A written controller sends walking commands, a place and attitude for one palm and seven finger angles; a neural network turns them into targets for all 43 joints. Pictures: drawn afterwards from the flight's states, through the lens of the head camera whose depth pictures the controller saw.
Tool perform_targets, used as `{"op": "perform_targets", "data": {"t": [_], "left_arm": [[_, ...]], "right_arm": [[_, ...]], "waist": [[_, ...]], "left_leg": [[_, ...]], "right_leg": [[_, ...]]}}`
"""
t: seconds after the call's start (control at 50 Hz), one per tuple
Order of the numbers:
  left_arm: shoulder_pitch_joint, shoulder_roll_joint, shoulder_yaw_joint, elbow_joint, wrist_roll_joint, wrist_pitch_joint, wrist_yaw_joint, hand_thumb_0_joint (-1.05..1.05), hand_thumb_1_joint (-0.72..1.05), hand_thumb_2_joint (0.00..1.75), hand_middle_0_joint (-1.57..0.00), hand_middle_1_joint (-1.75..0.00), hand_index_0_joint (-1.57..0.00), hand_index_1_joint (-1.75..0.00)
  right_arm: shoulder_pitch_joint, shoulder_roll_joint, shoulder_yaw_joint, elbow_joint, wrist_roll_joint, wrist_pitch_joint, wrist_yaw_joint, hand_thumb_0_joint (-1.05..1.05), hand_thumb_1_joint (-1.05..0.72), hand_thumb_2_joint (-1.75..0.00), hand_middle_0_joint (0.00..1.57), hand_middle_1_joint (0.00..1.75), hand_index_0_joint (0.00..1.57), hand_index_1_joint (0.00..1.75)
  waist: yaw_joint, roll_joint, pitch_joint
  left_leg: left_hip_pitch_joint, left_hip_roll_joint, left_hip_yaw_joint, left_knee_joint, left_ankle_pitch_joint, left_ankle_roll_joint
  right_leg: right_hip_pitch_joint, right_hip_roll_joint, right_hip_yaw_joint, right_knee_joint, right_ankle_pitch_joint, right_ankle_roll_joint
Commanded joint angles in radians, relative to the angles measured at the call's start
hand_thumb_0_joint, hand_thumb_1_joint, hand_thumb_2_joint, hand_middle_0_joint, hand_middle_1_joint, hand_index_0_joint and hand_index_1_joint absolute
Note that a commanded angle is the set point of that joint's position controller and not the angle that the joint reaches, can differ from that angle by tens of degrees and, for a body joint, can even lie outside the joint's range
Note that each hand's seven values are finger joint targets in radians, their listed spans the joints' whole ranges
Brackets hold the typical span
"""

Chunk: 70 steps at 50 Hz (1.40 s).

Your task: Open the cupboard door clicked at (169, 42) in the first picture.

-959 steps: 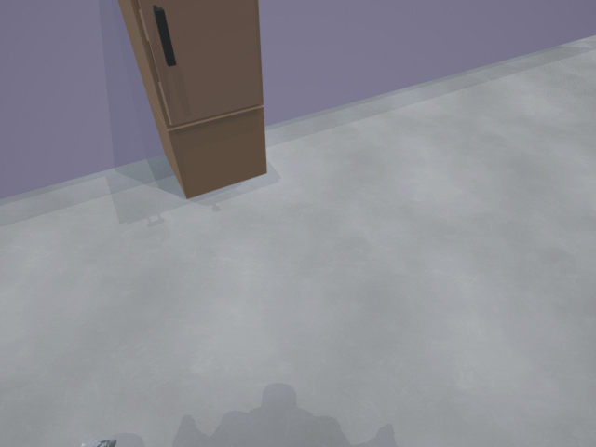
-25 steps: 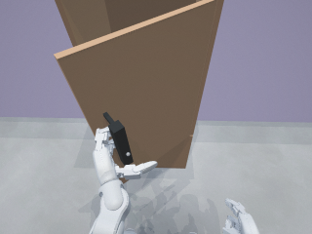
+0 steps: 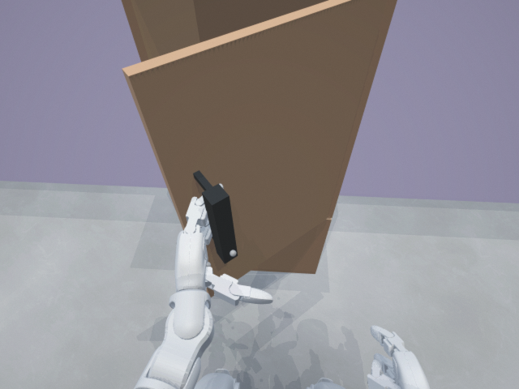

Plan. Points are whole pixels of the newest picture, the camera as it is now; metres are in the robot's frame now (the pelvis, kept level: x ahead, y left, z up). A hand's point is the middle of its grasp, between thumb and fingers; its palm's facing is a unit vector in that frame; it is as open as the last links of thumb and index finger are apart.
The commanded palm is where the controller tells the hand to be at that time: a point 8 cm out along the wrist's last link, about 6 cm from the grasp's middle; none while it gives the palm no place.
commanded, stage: slide the hand sideways off the handle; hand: left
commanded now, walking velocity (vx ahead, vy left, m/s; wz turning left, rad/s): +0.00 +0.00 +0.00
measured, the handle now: (214, 218) +0.36 +0.10 +0.06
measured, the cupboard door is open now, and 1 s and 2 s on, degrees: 40 42 42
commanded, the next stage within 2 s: draw the hand back to the body in 1.08 s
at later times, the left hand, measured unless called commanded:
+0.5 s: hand (219, 279) +0.26 +0.08 +0.06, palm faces -0.04 -1.00 -0.01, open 16.3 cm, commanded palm +0.23 +0.14 +0.06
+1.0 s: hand (184, 307) +0.22 +0.12 +0.06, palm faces -0.01 -1.00 -0.04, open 16.3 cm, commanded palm +0.19 +0.19 +0.06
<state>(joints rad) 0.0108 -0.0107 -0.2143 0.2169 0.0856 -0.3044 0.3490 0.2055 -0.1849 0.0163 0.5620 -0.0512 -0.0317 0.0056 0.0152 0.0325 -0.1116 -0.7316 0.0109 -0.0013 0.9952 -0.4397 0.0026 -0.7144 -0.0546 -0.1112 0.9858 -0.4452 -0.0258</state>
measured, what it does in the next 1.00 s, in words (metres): stands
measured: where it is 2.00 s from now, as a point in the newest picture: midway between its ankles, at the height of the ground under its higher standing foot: outside the picture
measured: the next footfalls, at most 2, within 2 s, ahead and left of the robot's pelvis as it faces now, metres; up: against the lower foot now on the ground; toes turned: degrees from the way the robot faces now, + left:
none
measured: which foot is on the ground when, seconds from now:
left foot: down 0.00-1.00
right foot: down 0.00-1.00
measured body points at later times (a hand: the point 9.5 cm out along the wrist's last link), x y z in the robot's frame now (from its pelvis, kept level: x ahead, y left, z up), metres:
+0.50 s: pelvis +0.02 +0.01 +0.00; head +0.07 +0.00 +0.45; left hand +0.26 +0.13 +0.06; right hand +0.19 -0.21 -0.08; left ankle +0.03 +0.12 -0.68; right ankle +0.03 -0.11 -0.68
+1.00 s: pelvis +0.03 +0.00 -0.01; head +0.08 -0.01 +0.43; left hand +0.22 +0.17 +0.06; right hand +0.22 -0.23 -0.09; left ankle +0.03 +0.12 -0.68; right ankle +0.03 -0.11 -0.68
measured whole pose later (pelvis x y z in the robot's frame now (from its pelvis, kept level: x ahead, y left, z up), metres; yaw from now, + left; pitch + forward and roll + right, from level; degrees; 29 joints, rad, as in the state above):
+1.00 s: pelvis +0.03 +0.00 -0.01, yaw -1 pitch +13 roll -1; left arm 0.60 0.14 -0.06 -0.28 -0.13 -0.33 -0.08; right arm 0.26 -0.22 0.00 0.40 0.01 -0.09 -0.02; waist 0.02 0.04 -0.13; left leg -0.78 0.03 -0.01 1.10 -0.54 -0.01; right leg -0.76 -0.04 -0.11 1.07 -0.54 -0.03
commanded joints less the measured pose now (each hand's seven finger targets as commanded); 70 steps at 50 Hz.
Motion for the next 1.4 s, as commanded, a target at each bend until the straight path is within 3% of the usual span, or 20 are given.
{"op": "perform_targets", "data": {"t": [0.0,0.02,0.06,0.08,0.1,0.16,0.26,0.3,0.38,0.44,0.54,0.68,0.9,1.0,1.12,1.16,1.18,1.2,1.24,1.38], "left_arm": [[-0.278,-0.068,-0.157,-0.294,-0.089,-0.095,-0.333,0.00,-0.50,0.30,-0.15,-0.30,-0.15,-0.30],[-0.266,-0.082,-0.141,-0.281,-0.133,-0.078,-0.339,0.00,-0.50,0.30,-0.15,-0.30,-0.15,-0.30],[-0.192,-0.068,-0.088,-0.293,-0.163,-0.057,-0.312,0.00,-0.50,0.30,-0.15,-0.30,-0.15,-0.30],[-0.166,-0.074,-0.083,-0.309,-0.159,-0.049,-0.291,0.00,-0.50,0.30,-0.15,-0.30,-0.15,-0.30],[-0.132,-0.065,-0.074,-0.318,-0.147,-0.043,-0.271,0.00,-0.50,0.30,-0.15,-0.30,-0.15,-0.30],[-0.063,-0.027,-0.054,-0.364,-0.100,-0.045,-0.226,0.00,-0.50,0.30,-0.15,-0.30,-0.15,-0.30],[0.064,0.017,-0.030,-0.435,-0.062,-0.052,-0.212,0.00,-0.50,0.30,-0.15,-0.30,-0.15,-0.30],[0.119,0.054,0.001,-0.462,-0.062,-0.047,-0.214,0.00,-0.50,0.30,-0.15,-0.30,-0.15,-0.30],[0.191,0.039,-0.004,-0.534,-0.080,-0.039,-0.226,0.00,-0.50,0.30,-0.15,-0.30,-0.15,-0.30],[0.239,0.072,0.034,-0.564,-0.093,-0.046,-0.236,0.00,-0.50,0.30,-0.15,-0.30,-0.15,-0.30],[0.370,0.103,0.071,-0.631,-0.124,-0.074,-0.288,0.00,-0.50,0.30,-0.15,-0.30,-0.15,-0.30],[0.494,0.129,0.093,-0.684,-0.153,-0.077,-0.350,0.00,-0.50,0.30,-0.15,-0.30,-0.15,-0.30],[0.595,0.197,0.187,-0.729,-0.214,-0.096,-0.428,0.00,-0.50,0.30,-0.15,-0.30,-0.15,-0.30],[0.620,0.242,0.262,-0.710,-0.248,-0.103,-0.454,0.00,-0.50,0.30,-0.15,-0.30,-0.15,-0.30],[0.595,0.228,0.240,-0.725,-0.277,-0.124,-0.492,0.00,-0.50,0.30,-0.15,-0.30,-0.15,-0.30],[0.581,0.226,0.238,-0.706,-0.278,-0.123,-0.494,0.00,-0.50,0.30,-0.15,-0.30,-0.15,-0.30],[0.570,0.258,0.266,-0.746,-0.281,-0.124,-0.492,0.00,-0.50,0.30,-0.15,-0.30,-0.15,-0.30],[0.587,0.292,0.301,-0.758,-0.280,-0.116,-0.486,0.00,-0.50,0.30,-0.15,-0.30,-0.15,-0.30],[0.599,0.297,0.316,-0.792,-0.287,-0.100,-0.479,0.00,-0.50,0.30,-0.15,-0.30,-0.15,-0.30],[0.592,0.295,0.336,-0.764,-0.320,-0.019,-0.489,0.00,-0.50,0.30,-0.15,-0.30,-0.15,-0.30]], "right_arm": [[-0.037,-0.124,-0.034,-0.197,0.048,-0.085,-0.028,0.00,-0.90,-0.90,0.20,0.30,0.20,0.30],[-0.045,-0.124,-0.029,-0.202,0.057,-0.096,-0.031,0.00,-0.90,-0.90,0.20,0.30,0.20,0.30],[-0.044,-0.132,-0.031,-0.214,0.061,-0.108,-0.030,0.00,-0.90,-0.90,0.20,0.30,0.20,0.30],[-0.042,-0.130,-0.032,-0.221,0.060,-0.112,-0.026,0.00,-0.90,-0.90,0.20,0.30,0.20,0.30],[-0.042,-0.131,-0.031,-0.226,0.058,-0.115,-0.020,0.00,-0.90,-0.90,0.20,0.30,0.20,0.30],[-0.027,-0.132,-0.036,-0.241,0.047,-0.111,-0.005,0.00,-0.90,-0.90,0.20,0.30,0.20,0.30],[-0.019,-0.128,-0.037,-0.270,0.039,-0.097,0.006,0.00,-0.90,-0.90,0.20,0.30,0.20,0.30],[-0.016,-0.131,-0.038,-0.279,0.038,-0.089,0.005,0.00,-0.90,-0.90,0.20,0.30,0.20,0.30],[-0.016,-0.123,-0.033,-0.297,0.039,-0.080,0.001,0.00,-0.90,-0.90,0.20,0.30,0.20,0.30],[-0.009,-0.124,-0.035,-0.297,0.038,-0.082,-0.008,0.00,-0.90,-0.90,0.20,0.30,0.20,0.30],[0.009,-0.123,-0.043,-0.295,0.040,-0.095,-0.014,0.00,-0.90,-0.90,0.20,0.30,0.20,0.30],[0.022,-0.129,-0.046,-0.315,0.045,-0.100,-0.019,0.00,-0.90,-0.90,0.20,0.30,0.20,0.30],[0.015,-0.133,-0.059,-0.322,0.058,-0.109,-0.038,0.00,-0.90,-0.90,0.20,0.30,0.20,0.30],[0.006,-0.134,-0.064,-0.316,0.064,-0.108,-0.050,0.00,-0.90,-0.90,0.20,0.30,0.20,0.30],[-0.002,-0.138,-0.060,-0.314,0.069,-0.127,-0.055,0.00,-0.90,-0.90,0.20,0.30,0.20,0.30],[0.001,-0.141,-0.060,-0.312,0.070,-0.133,-0.057,0.00,-0.90,-0.90,0.20,0.30,0.20,0.30],[0.003,-0.143,-0.061,-0.316,0.070,-0.134,-0.058,0.00,-0.90,-0.90,0.20,0.30,0.20,0.30],[-0.001,-0.142,-0.063,-0.316,0.071,-0.130,-0.061,0.00,-0.90,-0.90,0.20,0.30,0.20,0.30],[-0.001,-0.136,-0.058,-0.322,0.079,-0.129,-0.063,0.00,-0.90,-0.90,0.20,0.30,0.20,0.30],[-0.018,-0.139,-0.043,-0.310,0.091,-0.137,-0.076,0.00,-0.90,-0.90,0.20,0.30,0.20,0.30]], "waist": [[-0.076,-0.033,-0.230],[-0.077,-0.051,-0.190],[-0.055,-0.102,-0.185],[-0.048,-0.100,-0.188],[-0.034,-0.059,-0.191],[-0.030,-0.087,-0.194],[-0.012,-0.055,-0.187],[-0.004,-0.070,-0.187],[-0.015,-0.052,-0.170],[-0.016,-0.073,-0.167],[-0.013,-0.062,-0.213],[-0.020,-0.058,-0.197],[-0.010,-0.041,-0.199],[-0.006,-0.071,-0.181],[-0.019,-0.029,-0.162],[-0.025,-0.057,-0.146],[-0.016,-0.038,-0.177],[-0.003,-0.024,-0.189],[0.006,0.012,-0.205],[-0.011,-0.046,-0.084]], "left_leg": [[0.183,-0.023,-0.043,-0.158,0.084,0.026],[0.170,-0.021,-0.049,-0.169,0.041,0.022],[0.165,-0.022,-0.055,-0.187,0.025,0.017],[0.167,-0.021,-0.056,-0.192,0.035,0.016],[0.167,-0.023,-0.057,-0.195,0.052,0.014],[0.152,-0.019,-0.046,-0.181,0.077,0.014],[0.138,-0.018,-0.031,-0.168,0.113,0.012],[0.125,-0.018,-0.030,-0.166,0.125,0.012],[0.123,-0.019,-0.021,-0.152,0.140,0.012],[0.109,-0.019,-0.024,-0.138,0.144,0.011],[0.116,-0.020,-0.022,-0.105,0.232,0.011],[0.087,-0.024,-0.024,-0.075,0.251,0.012],[0.033,-0.033,-0.022,-0.035,0.227,0.015],[-0.007,-0.033,-0.020,-0.025,0.175,0.013],[-0.016,-0.035,-0.022,-0.013,0.139,0.013],[-0.025,-0.033,-0.024,-0.011,0.114,0.014],[-0.012,-0.033,-0.025,-0.017,0.120,0.015],[-0.002,-0.032,-0.022,-0.028,0.127,0.016],[0.042,-0.033,-0.021,-0.060,0.136,0.015],[0.067,-0.026,-0.030,-0.125,0.077,0.016]], "right_leg": [[0.111,0.044,0.066,-0.182,0.130,-0.015],[0.092,0.047,0.058,-0.195,0.079,-0.009],[0.100,0.050,0.046,-0.199,0.047,-0.006],[0.103,0.051,0.039,-0.191,0.053,-0.007],[0.108,0.050,0.036,-0.177,0.065,-0.012],[0.105,0.048,0.039,-0.164,0.087,-0.010],[0.117,0.050,0.046,-0.144,0.126,-0.017],[0.136,0.051,0.048,-0.141,0.141,-0.019],[0.129,0.054,0.047,-0.134,0.175,-0.013],[0.129,0.055,0.047,-0.125,0.184,-0.010],[0.151,0.058,0.049,-0.096,0.289,-0.008],[0.133,0.059,0.047,-0.073,0.321,-0.002],[0.127,0.059,0.068,-0.064,0.304,0.000],[0.132,0.056,0.092,-0.088,0.238,0.004],[0.090,0.052,0.100,-0.092,0.170,0.006],[0.073,0.053,0.102,-0.103,0.128,0.007],[0.091,0.052,0.105,-0.105,0.128,0.005],[0.114,0.055,0.105,-0.111,0.124,0.001],[0.136,0.057,0.091,-0.120,0.134,-0.001],[0.143,0.060,0.084,-0.209,0.051,0.010]]}}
